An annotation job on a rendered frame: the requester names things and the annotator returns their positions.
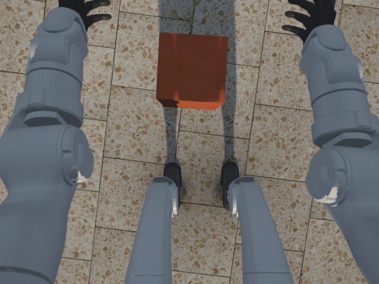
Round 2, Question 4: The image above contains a left robot hand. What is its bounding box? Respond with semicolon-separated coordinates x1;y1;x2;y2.
58;0;112;32

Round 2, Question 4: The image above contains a robot left shin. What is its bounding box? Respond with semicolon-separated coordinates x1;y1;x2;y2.
145;176;176;197

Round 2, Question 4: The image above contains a left robot forearm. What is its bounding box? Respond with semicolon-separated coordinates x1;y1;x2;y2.
0;7;89;184

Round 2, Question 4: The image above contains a right robot hand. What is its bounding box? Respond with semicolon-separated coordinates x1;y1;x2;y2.
282;0;336;45

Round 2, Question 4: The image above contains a left robot upper arm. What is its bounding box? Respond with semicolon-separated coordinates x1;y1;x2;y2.
0;124;94;284

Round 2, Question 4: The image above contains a carton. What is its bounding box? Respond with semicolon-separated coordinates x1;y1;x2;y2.
156;32;229;110

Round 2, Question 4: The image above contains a right robot upper arm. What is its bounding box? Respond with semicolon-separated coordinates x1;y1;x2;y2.
305;146;379;284

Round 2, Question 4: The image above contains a right robot forearm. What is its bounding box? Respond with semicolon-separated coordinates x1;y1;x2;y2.
299;24;379;150

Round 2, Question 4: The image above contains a right robot foot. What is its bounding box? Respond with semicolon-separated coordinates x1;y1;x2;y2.
221;162;239;211

